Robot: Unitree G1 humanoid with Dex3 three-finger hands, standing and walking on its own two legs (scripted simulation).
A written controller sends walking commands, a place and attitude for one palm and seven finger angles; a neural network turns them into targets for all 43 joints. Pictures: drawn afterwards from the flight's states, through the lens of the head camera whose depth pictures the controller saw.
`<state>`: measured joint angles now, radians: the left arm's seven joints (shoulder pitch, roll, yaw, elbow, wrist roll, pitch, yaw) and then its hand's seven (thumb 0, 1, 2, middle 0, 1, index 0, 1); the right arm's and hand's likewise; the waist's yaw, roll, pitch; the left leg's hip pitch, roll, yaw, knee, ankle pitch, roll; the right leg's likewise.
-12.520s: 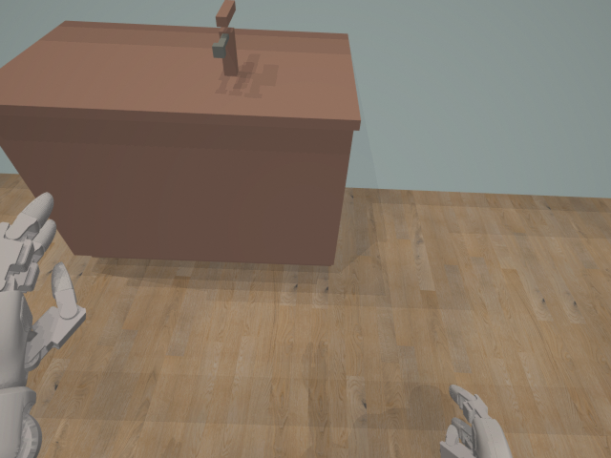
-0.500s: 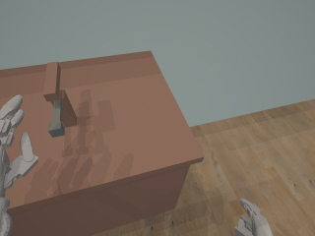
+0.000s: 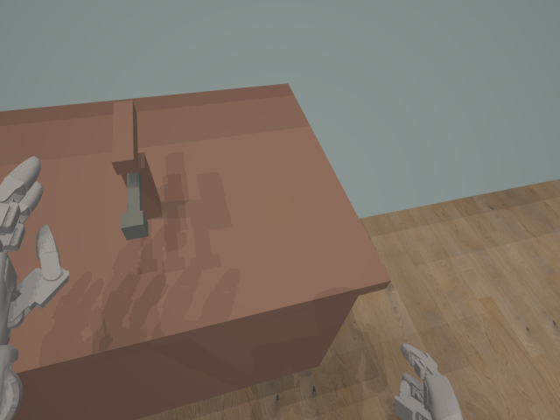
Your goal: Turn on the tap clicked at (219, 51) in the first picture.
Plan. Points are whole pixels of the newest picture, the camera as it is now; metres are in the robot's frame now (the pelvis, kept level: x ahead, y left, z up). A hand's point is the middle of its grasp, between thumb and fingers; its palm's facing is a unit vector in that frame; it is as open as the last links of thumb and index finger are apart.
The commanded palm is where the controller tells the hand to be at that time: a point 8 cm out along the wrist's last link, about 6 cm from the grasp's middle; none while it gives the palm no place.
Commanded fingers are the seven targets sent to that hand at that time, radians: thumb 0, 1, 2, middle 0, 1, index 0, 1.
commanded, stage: come to a stop and stand still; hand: left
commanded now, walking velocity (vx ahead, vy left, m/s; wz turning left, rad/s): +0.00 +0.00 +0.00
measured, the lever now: (134, 225) +0.33 +0.23 +0.09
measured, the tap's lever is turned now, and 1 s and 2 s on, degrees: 0 0 0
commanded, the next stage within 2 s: look again from close up in 0.08 s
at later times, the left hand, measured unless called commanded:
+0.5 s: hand (96, 287) +0.21 +0.21 +0.15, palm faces +0.29 -0.84 -0.45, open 7.4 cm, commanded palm +0.16 +0.26 +0.17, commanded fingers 0.00 0.90 0.90 -0.20 -0.30 -0.20 -0.30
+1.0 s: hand (118, 302) +0.20 +0.18 +0.16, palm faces +0.25 -0.88 -0.41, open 7.4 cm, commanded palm +0.12 +0.23 +0.17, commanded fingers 0.00 0.90 0.90 -0.20 -0.30 -0.20 -0.30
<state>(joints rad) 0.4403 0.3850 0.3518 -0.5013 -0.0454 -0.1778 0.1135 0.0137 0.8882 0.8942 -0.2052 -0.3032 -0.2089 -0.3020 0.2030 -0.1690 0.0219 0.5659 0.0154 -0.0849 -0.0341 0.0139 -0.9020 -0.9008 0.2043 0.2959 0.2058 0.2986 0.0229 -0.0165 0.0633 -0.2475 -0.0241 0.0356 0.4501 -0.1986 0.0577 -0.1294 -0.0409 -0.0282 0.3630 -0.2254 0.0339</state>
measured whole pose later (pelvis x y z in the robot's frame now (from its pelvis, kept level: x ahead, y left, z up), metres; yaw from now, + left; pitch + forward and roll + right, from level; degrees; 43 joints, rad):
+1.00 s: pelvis -0.05 -0.05 -0.02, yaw -1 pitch +0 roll -1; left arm 0.38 0.46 0.40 -0.54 -0.12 -0.26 0.05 0.01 0.89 0.89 -0.21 -0.30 -0.21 -0.30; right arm 0.17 -0.16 0.01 0.54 0.03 -0.13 0.04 0.01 -0.90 -0.90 0.21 0.30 0.21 0.30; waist 0.01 -0.03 0.15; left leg -0.42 0.05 0.01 0.65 -0.29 0.00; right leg -0.32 0.01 -0.07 0.59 -0.27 -0.03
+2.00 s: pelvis +0.00 -0.01 +0.00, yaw -2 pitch +0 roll -2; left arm 0.45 0.39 0.34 -0.53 -0.07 -0.15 0.09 0.01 0.89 0.89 -0.21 -0.30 -0.21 -0.30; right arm 0.17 -0.19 0.03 0.55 0.03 -0.09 -0.04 0.01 -0.90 -0.90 0.20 0.30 0.21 0.30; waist 0.02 -0.01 0.08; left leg -0.25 0.00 0.05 0.49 -0.23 0.05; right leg -0.14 -0.03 -0.04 0.38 -0.23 0.04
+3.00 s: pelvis -0.04 -0.02 -0.01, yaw -1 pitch +1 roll -2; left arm 0.36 0.45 0.41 -0.50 -0.12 -0.28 0.07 0.01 0.89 0.89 -0.21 -0.30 -0.21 -0.30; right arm 0.16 -0.14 0.01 0.56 0.02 -0.14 0.04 0.01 -0.90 -0.90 0.21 0.30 0.21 0.30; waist 0.03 -0.04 0.12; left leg -0.40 0.02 0.02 0.57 -0.19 0.02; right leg -0.30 -0.01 -0.07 0.53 -0.24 0.01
